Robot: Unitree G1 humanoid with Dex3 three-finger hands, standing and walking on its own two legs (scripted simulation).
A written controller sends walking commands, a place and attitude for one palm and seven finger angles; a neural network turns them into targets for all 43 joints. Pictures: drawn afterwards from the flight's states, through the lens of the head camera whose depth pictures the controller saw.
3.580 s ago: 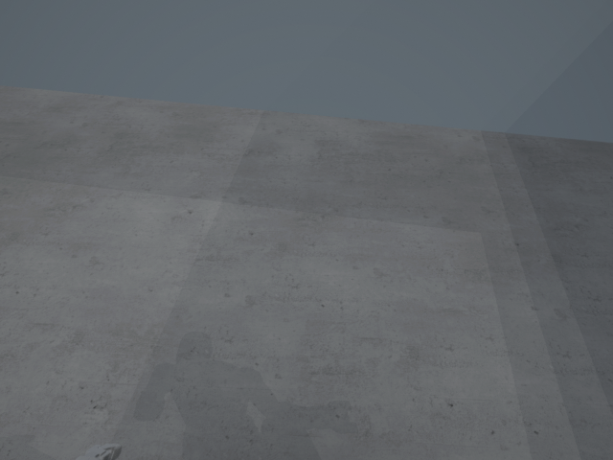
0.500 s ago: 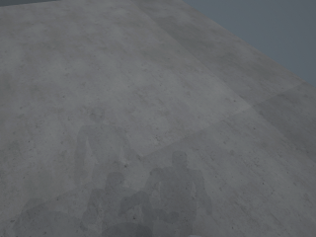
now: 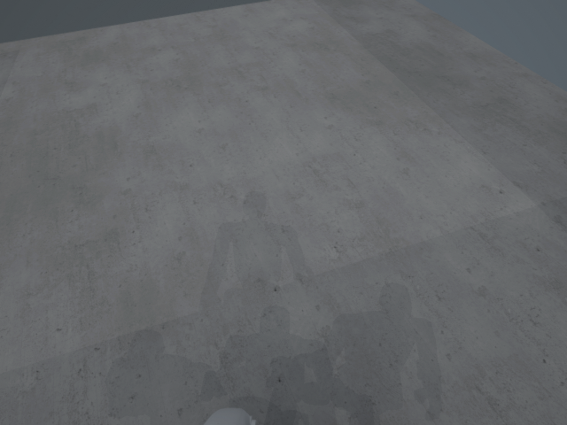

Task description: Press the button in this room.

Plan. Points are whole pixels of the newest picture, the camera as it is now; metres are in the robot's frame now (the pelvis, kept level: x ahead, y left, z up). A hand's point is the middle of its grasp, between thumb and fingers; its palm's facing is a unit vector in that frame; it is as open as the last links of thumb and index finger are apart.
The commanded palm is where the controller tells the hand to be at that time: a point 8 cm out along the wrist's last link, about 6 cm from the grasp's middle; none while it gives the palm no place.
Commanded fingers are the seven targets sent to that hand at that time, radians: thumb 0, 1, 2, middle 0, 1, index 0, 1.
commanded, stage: turn or walk to find it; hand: left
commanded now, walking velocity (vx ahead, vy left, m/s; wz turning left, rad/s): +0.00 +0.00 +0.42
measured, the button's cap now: out of the picture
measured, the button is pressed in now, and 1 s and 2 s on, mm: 0 0 0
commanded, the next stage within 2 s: none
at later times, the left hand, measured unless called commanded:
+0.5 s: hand out of the picture +0.01 +0.28 -0.17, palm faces +0.22 -0.94 -0.25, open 7.4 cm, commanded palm none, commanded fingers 0.00 0.90 0.90 -0.20 -0.30 -0.20 -0.30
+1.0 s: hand out of the picture -0.06 +0.22 -0.16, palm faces +0.42 -0.87 -0.25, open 7.4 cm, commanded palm none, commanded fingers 0.00 0.90 0.90 -0.20 -0.30 -0.20 -0.30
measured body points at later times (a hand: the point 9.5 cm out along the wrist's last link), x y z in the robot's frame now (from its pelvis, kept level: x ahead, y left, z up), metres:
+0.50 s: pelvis -0.02 +0.05 +0.00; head +0.00 +0.07 +0.45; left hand +0.00 +0.33 -0.15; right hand +0.11 -0.17 -0.14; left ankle -0.02 +0.15 -0.74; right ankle +0.00 -0.10 -0.69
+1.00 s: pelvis -0.03 +0.02 +0.00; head +0.00 +0.03 +0.45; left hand -0.08 +0.27 -0.14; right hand +0.11 -0.20 -0.16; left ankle -0.11 +0.15 -0.70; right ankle +0.00 -0.08 -0.74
